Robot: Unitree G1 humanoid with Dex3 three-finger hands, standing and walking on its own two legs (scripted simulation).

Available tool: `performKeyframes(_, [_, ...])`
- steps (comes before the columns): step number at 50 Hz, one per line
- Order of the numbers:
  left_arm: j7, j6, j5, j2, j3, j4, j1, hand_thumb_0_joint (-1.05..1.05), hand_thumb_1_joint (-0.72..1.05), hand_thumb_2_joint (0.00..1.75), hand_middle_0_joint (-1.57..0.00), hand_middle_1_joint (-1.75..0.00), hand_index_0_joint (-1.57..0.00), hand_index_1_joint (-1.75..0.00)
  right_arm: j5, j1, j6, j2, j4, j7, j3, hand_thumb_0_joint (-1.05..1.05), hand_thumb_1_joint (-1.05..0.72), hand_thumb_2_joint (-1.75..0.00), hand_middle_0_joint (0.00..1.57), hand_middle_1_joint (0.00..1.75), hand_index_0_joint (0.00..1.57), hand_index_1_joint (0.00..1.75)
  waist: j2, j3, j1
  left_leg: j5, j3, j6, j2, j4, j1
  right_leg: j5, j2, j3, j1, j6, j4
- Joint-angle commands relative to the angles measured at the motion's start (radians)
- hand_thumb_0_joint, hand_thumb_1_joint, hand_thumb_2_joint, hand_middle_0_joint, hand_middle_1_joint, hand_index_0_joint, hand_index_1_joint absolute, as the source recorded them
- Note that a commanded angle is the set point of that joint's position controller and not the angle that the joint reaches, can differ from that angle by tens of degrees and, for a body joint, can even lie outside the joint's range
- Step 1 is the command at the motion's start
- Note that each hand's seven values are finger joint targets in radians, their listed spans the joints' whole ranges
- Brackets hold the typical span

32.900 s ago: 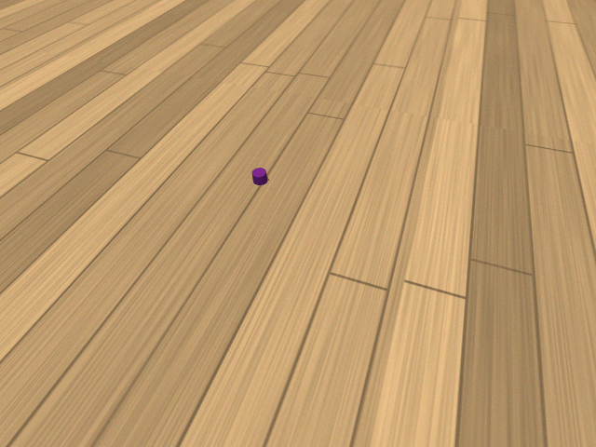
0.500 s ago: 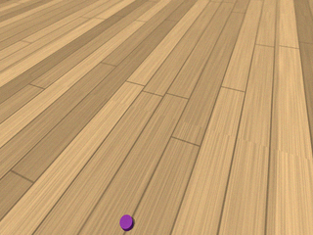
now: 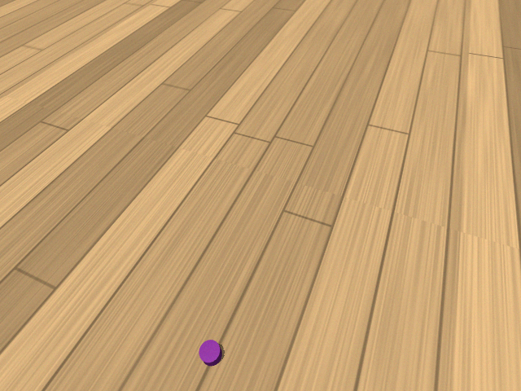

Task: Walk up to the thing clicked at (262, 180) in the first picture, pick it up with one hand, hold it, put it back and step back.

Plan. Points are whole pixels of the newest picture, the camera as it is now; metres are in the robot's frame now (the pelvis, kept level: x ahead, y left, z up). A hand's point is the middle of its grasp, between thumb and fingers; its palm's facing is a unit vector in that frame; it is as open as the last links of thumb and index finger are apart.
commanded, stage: step back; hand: left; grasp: from above
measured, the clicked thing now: (210, 352) +0.35 +0.23 -0.75
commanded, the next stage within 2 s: none
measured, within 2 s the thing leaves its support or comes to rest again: neither
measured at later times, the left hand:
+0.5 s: hand out of the picture +0.06 +0.31 -0.18, palm faces -0.08 -0.93 -0.36, open 7.3 cm
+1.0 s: hand out of the picture -0.06 +0.32 -0.16, palm faces -0.01 -0.92 -0.39, open 7.3 cm
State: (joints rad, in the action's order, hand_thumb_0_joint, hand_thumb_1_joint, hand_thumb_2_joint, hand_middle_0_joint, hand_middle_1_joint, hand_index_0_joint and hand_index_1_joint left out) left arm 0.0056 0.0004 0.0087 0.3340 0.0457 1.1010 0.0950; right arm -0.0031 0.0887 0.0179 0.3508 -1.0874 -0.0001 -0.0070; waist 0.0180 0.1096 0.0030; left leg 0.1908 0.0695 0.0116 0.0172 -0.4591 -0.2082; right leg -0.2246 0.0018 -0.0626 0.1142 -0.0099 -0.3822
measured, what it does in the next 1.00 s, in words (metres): walks backwards: left foot, then right foot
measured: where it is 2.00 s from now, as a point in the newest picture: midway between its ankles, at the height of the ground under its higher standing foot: outside the picture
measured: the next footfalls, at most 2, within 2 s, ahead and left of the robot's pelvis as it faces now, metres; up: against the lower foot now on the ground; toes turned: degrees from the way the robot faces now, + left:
left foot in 0.20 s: +0.00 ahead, +0.15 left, +0.00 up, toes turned -2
right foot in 0.62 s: -0.07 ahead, -0.06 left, +0.00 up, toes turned -1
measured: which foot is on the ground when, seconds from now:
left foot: down 0.00-0.02, up 0.04-0.18, down 0.20-0.64, up 0.66-0.96, down 0.98-1.00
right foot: down 0.00-0.22, up 0.24-0.60, down 0.62-1.00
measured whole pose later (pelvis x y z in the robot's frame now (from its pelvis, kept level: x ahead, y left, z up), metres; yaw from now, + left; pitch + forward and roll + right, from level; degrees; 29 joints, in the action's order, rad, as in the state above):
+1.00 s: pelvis -0.20 +0.07 -0.03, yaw +0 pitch -3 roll +1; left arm 0.02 0.04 -0.02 0.37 0.06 0.76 0.10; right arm 0.01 0.16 0.04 0.40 -0.88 0.02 -0.05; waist -0.02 0.21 0.00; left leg 0.35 0.06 0.00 -0.04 -0.64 -0.24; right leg -0.22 0.03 0.00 0.40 0.00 -0.66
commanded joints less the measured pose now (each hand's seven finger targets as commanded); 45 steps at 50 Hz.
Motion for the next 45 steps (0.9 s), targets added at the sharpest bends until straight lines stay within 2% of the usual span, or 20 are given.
performKeyframes(1, [0.02,-0.007,-0.009,0.303,0.081,-0.138,-0.057,0.0,0.9,0.9,-0.2,-0.3,-0.2,-0.3,-0.003,0.033,0.01,0.201,0.109,0.006,-0.069,0.0,-0.9,-0.9,0.2,0.3,0.2,0.3,-0.162,-0.127,0.019,0.065,-0.036,-0.053,-0.056,-0.326,-0.024,0.501,0.318,0.237,0.054,-0.198,0.036])
performKeyframes(2, [0.02,-0.004,-0.022,0.301,0.084,-0.163,-0.083,0.0,0.9,0.9,-0.2,-0.3,-0.2,-0.3,0.003,0.046,0.02,0.212,0.123,0.001,-0.078,0.0,-0.9,-0.9,0.2,0.3,0.2,0.3,-0.185,-0.137,0.021,0.28,-0.01,-0.064,-0.063,-0.438,-0.048,0.48,0.36,0.269,0.084,-0.239,0.03])
performKeyframes(3, [0.02,-0.002,-0.033,0.304,0.087,-0.185,-0.099,0.0,0.9,0.9,-0.2,-0.3,-0.2,-0.3,0.005,0.076,0.029,0.216,0.133,-0.003,-0.084,0.0,-0.9,-0.9,0.2,0.3,0.2,0.3,-0.179,-0.139,0.028,0.328,0.011,-0.069,-0.049,-0.491,-0.055,0.465,0.378,0.266,0.119,-0.256,0.009])
performKeyframes(6, [0.021,0.002,-0.039,0.29,0.079,-0.236,-0.146,0.0,0.9,0.9,-0.2,-0.3,-0.2,-0.3,-0.004,0.126,0.027,0.21,0.159,-0.01,-0.09,0.0,-0.9,-0.9,0.2,0.3,0.2,0.3,-0.196,-0.14,0.052,0.263,0.013,-0.076,-0.016,-0.362,-0.085,0.476,0.319,0.2,0.084,-0.197,-0.092])
performKeyframes(8, [0.02,0.015,-0.027,0.266,0.069,-0.245,-0.107,0.0,0.9,0.9,-0.2,-0.3,-0.2,-0.3,0.006,0.114,0.011,0.202,0.172,-0.007,-0.093,0.0,-0.9,-0.9,0.2,0.3,0.2,0.3,-0.125,-0.15,0.035,-0.006,-0.04,-0.064,-0.016,-0.087,-0.062,0.429,0.226,0.131,0.034,-0.121,-0.225])
performKeyframes(9, [0.017,0.025,-0.014,0.254,0.064,-0.252,-0.088,0.0,0.9,0.9,-0.2,-0.3,-0.2,-0.3,0.019,0.105,0.003,0.214,0.184,-0.001,-0.099,0.0,-0.9,-0.9,0.2,0.3,0.2,0.3,-0.039,-0.15,0.031,-0.33,0.008,-0.065,0.031,0.026,-0.012,0.357,0.152,0.088,0.058,-0.074,-0.316])
performKeyframes(10, [0.018,0.034,0.003,0.214,0.061,-0.266,-0.08,0.0,0.9,0.9,-0.2,-0.3,-0.2,-0.3,0.034,0.099,-0.002,0.262,0.198,0.005,-0.112,0.0,-0.9,-0.9,0.2,0.3,0.2,0.3,0.101,-0.161,0.019,-0.617,0.169,-0.094,0.132,0.024,0.058,0.159,0.02,0.065,0.162,-0.03,-0.456])
performKeyframes(11, [0.024,0.043,0.004,0.178,0.055,-0.274,-0.081,0.0,0.9,0.9,-0.2,-0.3,-0.2,-0.3,0.041,0.121,-0.007,0.3,0.203,0.008,-0.12,0.0,-0.9,-0.9,0.2,0.3,0.2,0.3,0.195,-0.146,0.027,-0.77,0.309,-0.158,0.223,0.037,0.161,-0.36,-0.097,0.127,0.34,-0.029,-0.553])
performKeyframes(13, [0.039,0.053,-0.005,0.187,0.051,-0.264,-0.048,0.0,0.9,0.9,-0.2,-0.3,-0.2,-0.3,0.03,0.107,-0.009,0.339,0.221,0.016,-0.124,0.0,-0.9,-0.9,0.2,0.3,0.2,0.3,0.181,-0.172,0.042,-0.771,0.351,-0.218,0.294,0.024,0.102,-0.453,-0.102,0.243,0.327,-0.029,-0.713])
performKeyframes(17, [0.039,0.053,0.0,0.231,0.063,-0.251,0.02,0.0,0.9,0.9,-0.2,-0.3,-0.2,-0.3,0.027,0.01,-0.013,0.26,0.276,0.036,-0.109,0.0,-0.9,-0.9,0.2,0.3,0.2,0.3,0.131,-0.201,-0.018,-0.627,0.162,-0.184,0.183,-0.038,0.168,-0.269,-0.097,0.255,0.384,-0.017,-0.792])
performKeyframes(20, [0.035,0.043,-0.016,0.229,0.067,-0.27,0.008,0.0,0.9,0.9,-0.2,-0.3,-0.2,-0.3,0.025,0.085,-0.012,0.235,0.276,0.041,-0.111,0.0,-0.9,-0.9,0.2,0.3,0.2,0.3,0.109,-0.212,0.016,-0.629,0.164,-0.16,0.179,-0.052,0.269,-0.261,-0.09,0.22,0.397,0.013,-0.706])
performKeyframes(25, [0.031,0.026,-0.022,0.217,0.073,-0.295,0.011,0.0,0.9,0.9,-0.2,-0.3,-0.2,-0.3,0.022,0.101,-0.006,0.258,0.291,0.042,-0.114,0.0,-0.9,-0.9,0.2,0.3,0.2,0.3,0.106,-0.181,0.046,-0.596,0.203,-0.27,0.255,-0.07,0.271,-0.296,-0.035,0.167,0.343,0.019,-0.473])
performKeyframes(29, [0.019,0.01,-0.034,0.205,0.079,-0.266,0.095,0.0,0.9,0.9,-0.2,-0.3,-0.2,-0.3,0.012,0.037,0.003,0.273,0.311,0.031,-0.11,0.0,-0.9,-0.9,0.2,0.3,0.2,0.3,0.094,-0.195,0.002,-0.393,0.139,-0.201,0.191,-0.12,0.094,-0.093,-0.031,0.089,0.121,-0.022,-0.154])
performKeyframes(31, [0.019,0.0,-0.045,0.24,0.087,-0.25,0.146,0.0,0.9,0.9,-0.2,-0.3,-0.2,-0.3,-0.004,0.003,0.008,0.245,0.317,0.024,-0.1,0.0,-0.9,-0.9,0.2,0.3,0.2,0.3,-0.004,-0.209,-0.02,-0.162,0.091,-0.125,0.13,-0.194,-0.088,0.149,0.054,0.216,-0.015,-0.069,-0.075])
performKeyframes(32, [0.017,-0.002,-0.047,0.305,0.101,-0.267,0.125,0.0,0.9,0.9,-0.2,-0.3,-0.2,-0.3,-0.01,-0.004,0.011,0.211,0.328,0.021,-0.087,0.0,-0.9,-0.9,0.2,0.3,0.2,0.3,-0.184,-0.156,-0.016,0.085,0.015,-0.059,-0.009,-0.338,-0.244,0.191,0.202,0.433,-0.013,-0.157,-0.003])
performKeyframes(33, [0.014,0.002,-0.043,0.383,0.112,-0.301,0.067,0.0,0.9,0.9,-0.2,-0.3,-0.2,-0.3,-0.004,-0.028,0.02,0.206,0.328,0.03,-0.093,0.0,-0.9,-0.9,0.2,0.3,0.2,0.3,-0.311,-0.094,-0.049,0.433,-0.005,-0.032,-0.127,-0.595,-0.228,0.228,0.399,0.645,0.185,-0.329,0.081])
performKeyframes(34, [0.019,-0.003,-0.047,0.374,0.115,-0.337,0.013,0.0,0.9,0.9,-0.2,-0.3,-0.2,-0.3,0.003,0.009,0.023,0.236,0.306,0.034,-0.105,0.0,-0.9,-0.9,0.2,0.3,0.2,0.3,-0.259,-0.047,-0.03,0.451,0.095,-0.017,-0.106,-0.747,-0.187,0.27,0.427,0.676,0.28,-0.356,0.076])
performKeyframes(38, [0.025,0.0,-0.037,0.246,0.094,-0.361,-0.05,0.0,0.9,0.9,-0.2,-0.3,-0.2,-0.3,-0.007,0.099,0.014,0.215,0.25,0.026,-0.088,0.0,-0.9,-0.9,0.2,0.3,0.2,0.3,-0.12,-0.079,0.022,0.305,0.109,-0.012,-0.161,-0.758,-0.245,0.345,0.194,0.299,0.146,-0.196,-0.012])
performKeyframes(42, [0.031,0.004,-0.049,0.235,0.091,-0.371,0.077,0.0,0.9,0.9,-0.2,-0.3,-0.2,-0.3,-0.006,0.074,0.001,0.205,0.286,0.035,-0.071,0.0,-0.9,-0.9,0.2,0.3,0.2,0.3,-0.136,-0.171,-0.052,0.338,0.054,0.016,-0.115,-0.524,-0.324,0.491,0.201,0.296,-0.143,-0.207,-0.101])
performKeyframes(45, [0.031,0.018,-0.045,0.256,0.094,-0.378,0.09,0.0,0.9,0.9,-0.2,-0.3,-0.2,-0.3,0.005,0.09,-0.007,0.196,0.29,0.034,-0.072,0.0,-0.9,-0.9,0.2,0.3,0.2,0.3,-0.198,-0.216,-0.054,0.322,0.003,0.009,-0.05,-0.271,-0.241,0.531,0.227,0.295,-0.182,-0.204,-0.151])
